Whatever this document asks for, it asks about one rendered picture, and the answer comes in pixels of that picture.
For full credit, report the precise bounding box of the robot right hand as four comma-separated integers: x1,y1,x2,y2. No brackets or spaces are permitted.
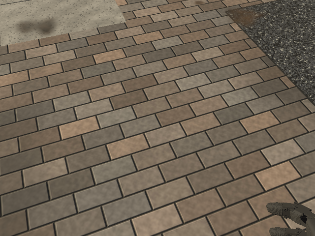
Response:
266,202,315,236

